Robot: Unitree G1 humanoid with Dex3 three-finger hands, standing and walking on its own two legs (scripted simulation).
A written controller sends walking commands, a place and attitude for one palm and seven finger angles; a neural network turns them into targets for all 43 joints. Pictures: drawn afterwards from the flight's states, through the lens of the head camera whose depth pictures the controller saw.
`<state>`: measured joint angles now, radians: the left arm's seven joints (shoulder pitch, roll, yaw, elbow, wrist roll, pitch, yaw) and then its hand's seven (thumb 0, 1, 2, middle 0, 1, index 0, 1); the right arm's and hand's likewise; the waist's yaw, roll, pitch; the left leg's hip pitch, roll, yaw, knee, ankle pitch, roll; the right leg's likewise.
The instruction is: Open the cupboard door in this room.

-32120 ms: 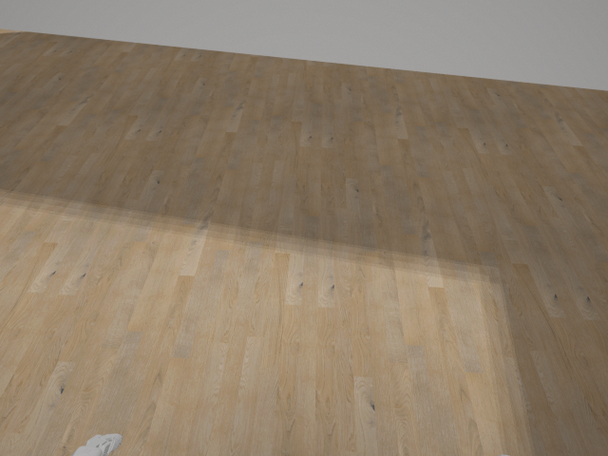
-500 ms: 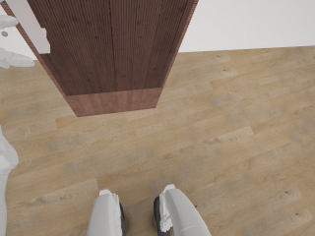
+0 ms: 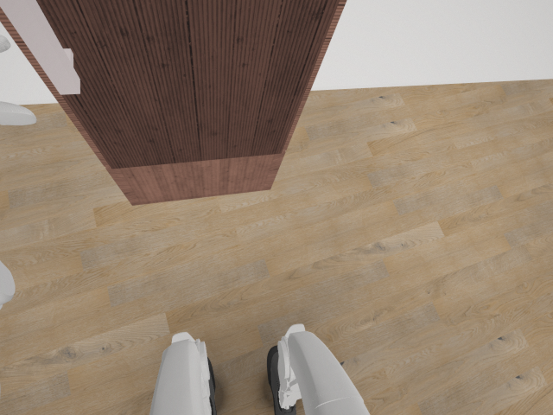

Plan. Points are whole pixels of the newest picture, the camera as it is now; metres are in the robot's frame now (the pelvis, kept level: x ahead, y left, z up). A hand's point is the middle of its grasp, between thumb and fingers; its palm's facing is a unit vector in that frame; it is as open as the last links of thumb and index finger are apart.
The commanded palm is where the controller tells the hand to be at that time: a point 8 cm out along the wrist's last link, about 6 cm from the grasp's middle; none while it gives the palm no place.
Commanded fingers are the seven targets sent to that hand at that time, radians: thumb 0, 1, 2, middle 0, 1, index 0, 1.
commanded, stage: move the hooked fingers beside the handle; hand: left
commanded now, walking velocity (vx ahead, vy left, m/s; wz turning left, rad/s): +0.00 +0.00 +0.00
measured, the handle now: (44, 29) +0.58 +0.23 +0.07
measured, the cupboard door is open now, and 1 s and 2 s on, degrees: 0 0 0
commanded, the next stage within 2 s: slide the fingers in behind the handle in 0.02 s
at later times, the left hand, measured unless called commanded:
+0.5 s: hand (1, 62) +0.54 +0.27 +0.07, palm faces +0.09 -1.00 -0.01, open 13.8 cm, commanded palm +0.53 +0.28 +0.07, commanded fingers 0.00 -0.50 0.30 -0.30 -1.20 -0.30 -1.20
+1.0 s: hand (48, 64) +0.54 +0.23 +0.07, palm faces +0.09 -1.00 -0.01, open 14.0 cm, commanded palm +0.52 +0.24 +0.07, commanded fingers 0.00 -0.50 0.30 -0.30 -1.20 -0.30 -1.20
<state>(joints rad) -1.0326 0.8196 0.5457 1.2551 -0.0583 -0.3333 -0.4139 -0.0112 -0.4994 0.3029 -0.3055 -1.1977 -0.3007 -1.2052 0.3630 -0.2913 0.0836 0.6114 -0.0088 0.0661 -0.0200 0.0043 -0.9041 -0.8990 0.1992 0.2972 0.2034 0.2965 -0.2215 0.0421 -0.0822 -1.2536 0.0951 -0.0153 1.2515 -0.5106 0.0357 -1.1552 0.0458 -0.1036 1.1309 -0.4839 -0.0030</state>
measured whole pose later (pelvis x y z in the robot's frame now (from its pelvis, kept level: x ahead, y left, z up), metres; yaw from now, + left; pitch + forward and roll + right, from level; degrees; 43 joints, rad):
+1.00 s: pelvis +0.00 +0.00 +0.01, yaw +2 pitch +28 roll -6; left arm -1.03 0.58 0.41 1.21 -0.05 -0.38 -0.21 -0.01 -0.50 0.30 -0.31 -1.20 -0.29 -1.24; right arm 0.38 -0.27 0.05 0.65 -0.04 0.05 0.02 0.00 -0.90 -0.90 0.20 0.30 0.20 0.30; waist -0.21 0.05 -0.11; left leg -1.21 0.07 -0.02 1.21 -0.49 0.03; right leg -1.11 0.02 -0.11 1.10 -0.48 0.00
